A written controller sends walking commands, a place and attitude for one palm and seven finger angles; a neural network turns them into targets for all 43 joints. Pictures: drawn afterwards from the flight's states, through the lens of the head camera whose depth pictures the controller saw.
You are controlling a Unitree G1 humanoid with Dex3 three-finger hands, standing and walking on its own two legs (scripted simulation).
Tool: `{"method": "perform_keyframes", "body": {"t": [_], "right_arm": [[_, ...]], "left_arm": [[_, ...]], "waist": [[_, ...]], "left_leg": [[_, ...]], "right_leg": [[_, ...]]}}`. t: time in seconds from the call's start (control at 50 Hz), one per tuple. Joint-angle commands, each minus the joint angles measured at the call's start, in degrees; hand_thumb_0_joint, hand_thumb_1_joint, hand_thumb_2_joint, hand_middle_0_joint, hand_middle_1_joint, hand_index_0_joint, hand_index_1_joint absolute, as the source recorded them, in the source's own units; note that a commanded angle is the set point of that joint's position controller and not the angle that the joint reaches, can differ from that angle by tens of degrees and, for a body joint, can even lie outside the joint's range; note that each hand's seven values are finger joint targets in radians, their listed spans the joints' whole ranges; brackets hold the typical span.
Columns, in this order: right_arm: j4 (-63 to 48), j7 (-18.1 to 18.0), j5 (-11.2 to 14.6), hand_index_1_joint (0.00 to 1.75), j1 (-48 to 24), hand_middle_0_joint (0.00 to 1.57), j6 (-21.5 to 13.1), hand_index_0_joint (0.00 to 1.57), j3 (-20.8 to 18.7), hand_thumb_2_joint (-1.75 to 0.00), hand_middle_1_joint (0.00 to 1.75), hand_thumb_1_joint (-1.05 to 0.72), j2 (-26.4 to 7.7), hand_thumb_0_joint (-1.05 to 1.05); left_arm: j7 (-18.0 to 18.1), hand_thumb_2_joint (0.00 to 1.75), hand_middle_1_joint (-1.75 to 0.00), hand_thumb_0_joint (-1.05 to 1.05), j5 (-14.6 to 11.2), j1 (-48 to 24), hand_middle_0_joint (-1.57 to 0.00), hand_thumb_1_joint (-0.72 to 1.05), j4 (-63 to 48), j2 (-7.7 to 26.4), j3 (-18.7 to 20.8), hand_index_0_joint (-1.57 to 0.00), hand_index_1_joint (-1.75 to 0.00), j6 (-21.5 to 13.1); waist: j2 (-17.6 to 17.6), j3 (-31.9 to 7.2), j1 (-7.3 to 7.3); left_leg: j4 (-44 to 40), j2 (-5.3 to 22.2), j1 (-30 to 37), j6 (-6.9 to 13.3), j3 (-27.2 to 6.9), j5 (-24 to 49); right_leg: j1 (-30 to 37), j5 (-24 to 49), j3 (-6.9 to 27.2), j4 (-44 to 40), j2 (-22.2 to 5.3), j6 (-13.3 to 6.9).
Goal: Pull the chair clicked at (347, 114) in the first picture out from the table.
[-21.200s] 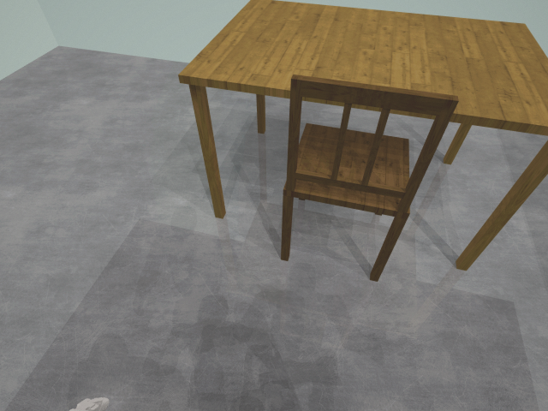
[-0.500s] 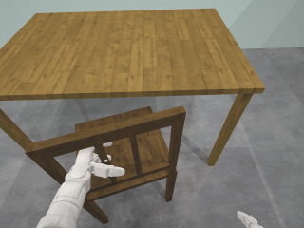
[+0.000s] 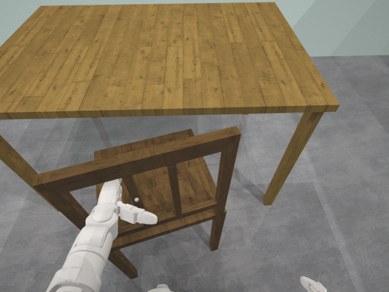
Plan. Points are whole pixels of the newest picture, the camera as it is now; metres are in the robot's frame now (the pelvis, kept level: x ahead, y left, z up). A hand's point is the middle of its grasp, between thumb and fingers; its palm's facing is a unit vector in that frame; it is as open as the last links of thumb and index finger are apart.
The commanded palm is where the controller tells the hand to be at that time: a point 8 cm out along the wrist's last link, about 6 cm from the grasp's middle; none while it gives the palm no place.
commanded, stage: draw the fingers out of the gap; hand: left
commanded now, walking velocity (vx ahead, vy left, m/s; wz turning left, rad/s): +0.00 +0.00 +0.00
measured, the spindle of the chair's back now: (138, 201) +0.35 +0.15 -0.07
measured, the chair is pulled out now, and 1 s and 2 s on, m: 0.13 0.13 0.13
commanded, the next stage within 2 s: draw the hand back to the body in 0.68 s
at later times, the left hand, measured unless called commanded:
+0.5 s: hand (132, 240) +0.24 +0.14 -0.03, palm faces +0.03 -0.99 -0.17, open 17.5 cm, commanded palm +0.21 +0.18 -0.01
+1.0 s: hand (118, 251) +0.20 +0.14 +0.03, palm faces +0.04 -1.00 -0.05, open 17.5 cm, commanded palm +0.16 +0.20 +0.03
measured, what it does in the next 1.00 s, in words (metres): stands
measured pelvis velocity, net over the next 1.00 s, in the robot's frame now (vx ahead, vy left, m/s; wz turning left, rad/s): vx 0.00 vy -0.02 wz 0.04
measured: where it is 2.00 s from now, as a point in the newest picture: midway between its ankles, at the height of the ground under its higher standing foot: outside the picture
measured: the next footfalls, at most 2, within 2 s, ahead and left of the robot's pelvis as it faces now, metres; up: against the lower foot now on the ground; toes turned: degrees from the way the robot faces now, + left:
none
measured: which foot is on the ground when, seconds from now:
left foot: down 0.00-1.00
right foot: down 0.00-1.00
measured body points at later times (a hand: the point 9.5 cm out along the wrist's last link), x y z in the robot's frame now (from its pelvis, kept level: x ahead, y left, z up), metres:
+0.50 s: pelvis +0.01 -0.01 +0.00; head +0.03 -0.02 +0.45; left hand +0.24 +0.19 -0.02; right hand +0.19 -0.24 -0.08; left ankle +0.05 +0.10 -0.70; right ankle -0.01 -0.10 -0.70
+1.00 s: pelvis +0.00 -0.02 -0.03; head +0.04 -0.02 +0.41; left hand +0.19 +0.20 +0.04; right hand +0.18 -0.25 -0.11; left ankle +0.05 +0.10 -0.70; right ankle -0.01 -0.10 -0.70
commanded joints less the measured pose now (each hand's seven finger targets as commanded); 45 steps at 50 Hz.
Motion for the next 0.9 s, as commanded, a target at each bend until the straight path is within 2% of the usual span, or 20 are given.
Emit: {"method": "perform_keyframes", "body": {"t": [0.0,0.04,0.08,0.12,0.22,0.26,0.28,0.32,0.46,0.48,0.5,0.58,0.6,0.66,0.68,0.72,0.78,0.8,0.82,0.88], "right_arm": [[-9.93,0.18,-0.11,0.3,-2.02,0.2,-2.79,0.2,-2.9,-0.9,0.3,-0.9,-7.0,0.0],[-10.44,0.18,-0.04,0.3,-2.8,0.2,-2.77,0.2,-2.84,-0.9,0.3,-0.9,-6.92,0.0],[-11.33,0.01,0.07,0.3,-3.66,0.2,-2.72,0.2,-2.78,-0.9,0.3,-0.9,-7.18,0.0],[-11.87,-0.18,0.09,0.3,-4.55,0.2,-2.81,0.2,-2.5,-0.9,0.3,-0.9,-6.73,0.0],[-12.57,-1.17,-0.12,0.3,-5.69,0.2,-4.28,0.2,-2.15,-0.9,0.3,-0.9,-6.4,0.0],[-12.62,-1.39,-0.25,0.3,-5.91,0.2,-4.75,0.2,-1.98,-0.9,0.3,-0.9,-6.34,0.0],[-12.77,-1.53,-0.27,0.3,-5.94,0.2,-4.84,0.2,-1.96,-0.9,0.3,-0.9,-6.5,0.0],[-13.11,-1.54,-0.31,0.3,-6.41,0.2,-4.98,0.2,-1.59,-0.9,0.3,-0.9,-6.1,0.0],[-15.65,-1.67,-0.6,0.3,-6.84,0.2,-5.29,0.2,-0.91,-0.9,0.3,-0.9,-5.52,0.0],[-15.94,-1.63,-0.59,0.3,-6.6,0.2,-5.25,0.2,-0.97,-0.9,0.3,-0.9,-5.73,0.0],[-16.4,-1.55,-0.57,0.3,-6.69,0.2,-5.27,0.2,-0.75,-0.9,0.3,-0.9,-5.53,0.0],[-17.51,-1.72,-0.67,0.3,-6.14,0.2,-5.92,0.2,-0.68,-0.9,0.3,-0.9,-5.66,0.0],[-17.86,-1.72,-0.69,0.3,-6.3,0.2,-6.4,0.2,-0.64,-0.9,0.3,-0.9,-5.48,0.0],[-18.39,-1.95,-0.78,0.3,-5.46,0.2,-7.73,0.2,-0.72,-0.9,0.3,-0.9,-5.28,0.0],[-18.22,-1.99,-0.74,0.3,-5.16,0.2,-7.94,0.2,-0.83,-0.9,0.3,-0.9,-5.39,0.0],[-18.57,-2.08,-0.78,0.3,-5.13,0.2,-8.6,0.2,-0.8,-0.9,0.3,-0.9,-5.29,0.0],[-18.31,-2.48,-0.96,0.3,-5.07,0.2,-9.4,0.2,-0.88,-0.9,0.3,-0.9,-5.4,0.0],[-17.17,-2.61,-1.32,0.3,-4.63,0.2,-11.82,0.2,-0.98,-0.9,0.3,-0.9,-4.67,0.0],[-14.93,-2.53,-1.72,0.3,-4.37,0.2,-13.51,0.2,-1.39,-0.9,0.3,-0.9,-4.72,0.0],[-13.0,-1.53,-1.27,0.3,-4.52,0.2,-15.98,0.2,-2.3,-0.9,0.3,-0.9,-3.82,0.0]], "left_arm": [[0.02,0.2,0.0,0.0,0.03,-5.14,0.0,-0.55,-16.89,5.7,0.2,0.0,0.0,-4.29],[0.13,0.2,0.0,0.0,-0.44,-2.41,0.0,-0.55,-19.99,5.72,-0.28,0.0,0.0,-3.89],[0.54,0.2,0.0,0.0,-0.34,2.7,0.0,-0.55,-21.62,7.2,0.74,0.0,0.0,-3.08],[0.8,0.2,0.0,0.0,-0.09,2.05,0.0,-0.55,-26.55,5.56,-1.84,0.0,0.0,-2.79],[1.68,0.2,0.0,0.0,-0.27,6.9,0.0,-0.55,-34.07,3.7,-5.01,0.0,0.0,-2.58],[1.64,0.2,0.0,0.0,-0.36,9.6,0.0,-0.55,-35.62,4.3,-4.76,0.0,0.0,-2.16],[1.58,0.2,0.0,0.0,-0.05,11.29,0.0,-0.55,-35.79,4.93,-4.59,0.0,0.0,-1.74],[1.22,0.2,0.0,0.0,-0.03,12.3,0.0,-0.55,-37.41,3.94,-6.0,0.0,0.0,-1.07],[0.19,0.2,0.0,0.0,-0.11,23.68,0.0,-0.55,-43.0,5.63,-4.83,0.0,0.0,1.13],[0.1,0.2,0.0,0.0,-0.06,26.57,0.0,-0.55,-43.46,6.64,-3.72,0.0,0.0,1.43],[-0.26,0.2,0.0,0.0,-0.07,27.27,0.0,-0.55,-44.85,5.33,-5.36,0.0,0.0,1.59],[-0.99,0.2,0.0,0.0,-0.08,31.17,0.0,-0.55,-49.11,6.68,-4.81,0.0,0.0,1.71],[-1.24,0.2,0.0,0.0,-0.15,31.11,0.0,-0.55,-51.38,5.73,-6.23,0.0,0.0,1.42],[-1.49,0.2,0.0,0.0,-0.42,36.6,0.0,-0.55,-54.18,5.35,-6.65,0.0,0.0,0.78],[-1.26,0.2,0.0,0.0,-0.26,38.36,0.0,-0.55,-54.11,6.49,-5.53,0.0,0.0,0.8],[-1.36,0.2,0.0,0.0,-0.2,39.54,0.0,-0.55,-55.99,5.36,-7.13,0.0,0.0,0.47],[-1.02,0.2,0.0,0.0,0.29,41.07,0.0,-0.55,-56.76,7.24,-5.57,0.0,0.0,0.2],[-3.04,0.2,0.0,0.0,-5.09,34.21,0.0,-0.55,-66.17,2.5,-5.93,0.0,0.0,-9.42],[-4.13,0.2,0.0,0.0,-4.72,37.46,0.0,-0.55,-62.1,6.13,-2.9,0.0,0.0,-14.53],[-7.13,0.2,0.0,0.0,-7.11,42.53,0.0,-0.55,-62.42,9.0,2.63,0.0,0.0,-24.86]], "waist": [[-1.27,-16.25,1.45],[-2.18,-14.42,1.11],[-3.98,-12.6,1.6],[-1.64,-11.79,0.8],[-2.03,-11.47,0.22],[-1.85,-11.65,0.44],[-3.41,-11.34,0.45],[-2.64,-10.4,0.16],[-2.31,-9.55,1.3],[-3.6,-9.33,1.59],[-3.34,-8.79,1.13],[-2.56,-7.58,0.68],[-1.47,-7.91,0.35],[-1.3,-8.7,0.49],[-2.33,-8.27,0.61],[-1.77,-7.62,0.26],[-2.21,-7.01,0.54],[-4.84,-6.0,-0.91],[-3.75,-8.99,0.65],[0.41,-11.44,2.78]], "left_leg": [[-5.61,-0.09,17.78,0.07,-2.83,10.47],[-5.73,-0.03,16.63,0.24,-2.55,9.61],[-5.83,-0.14,14.68,0.44,-2.38,8.7],[-6.0,-0.12,15.23,0.41,-2.52,7.23],[-5.52,-0.04,16.55,0.47,-3.64,6.71],[-5.15,-0.2,16.43,0.42,-3.74,6.97],[-5.07,-0.17,15.91,0.56,-3.73,6.92],[-4.91,-0.4,15.56,0.59,-3.81,6.37],[-3.72,-0.89,13.75,0.55,-3.49,7.57],[-3.6,-0.86,13.04,0.58,-3.44,7.9],[-3.49,-0.92,12.75,0.63,-3.49,7.86],[-2.33,-0.99,11.37,0.68,-3.68,6.92],[-1.99,-1.1,11.69,0.74,-3.77,6.75],[-1.01,-1.24,11.57,0.76,-4.02,7.5],[-0.98,-1.09,10.87,0.71,-4.23,7.27],[-0.61,-1.24,10.12,0.79,-4.33,5.79],[-0.19,-1.36,8.76,0.87,-4.58,4.78],[2.78,-1.39,7.38,0.45,-5.35,5.81],[4.31,-1.44,6.74,0.21,-5.19,5.71],[5.56,-1.33,5.38,-0.43,-4.57,7.38]], "right_leg": [[0.23,13.44,-0.04,-7.94,0.32,0.38],[0.47,13.35,0.15,-8.3,0.35,0.56],[1.01,12.72,0.34,-8.55,0.35,0.64],[0.02,11.34,0.3,-8.56,0.14,0.71],[-0.87,10.35,-0.1,-8.32,0.17,0.7],[-0.52,10.85,-0.09,-8.13,0.06,0.64],[-0.37,10.7,-0.12,-8.16,0.11,0.69],[-0.62,10.7,-0.13,-8.13,-0.15,0.74],[0.61,12.83,0.16,-7.59,-0.54,0.63],[1.06,13.14,0.19,-7.62,-0.46,0.59],[0.75,13.33,-0.01,-7.3,-0.56,0.64],[-0.41,12.45,0.3,-7.12,-0.57,0.71],[-0.77,12.37,0.38,-6.93,-0.72,0.77],[-1.05,13.42,0.26,-6.27,-0.76,0.87],[-1.28,12.77,0.07,-6.15,-0.56,0.77],[-2.31,11.27,0.03,-5.92,-0.67,0.93],[-3.05,9.43,-0.04,-5.6,-0.49,0.79],[-6.58,10.83,-1.48,-3.57,-0.1,0.71],[-6.35,12.09,-0.18,-2.0,-0.56,0.75],[-6.0,12.69,0.26,0.52,-0.44,0.28]]}}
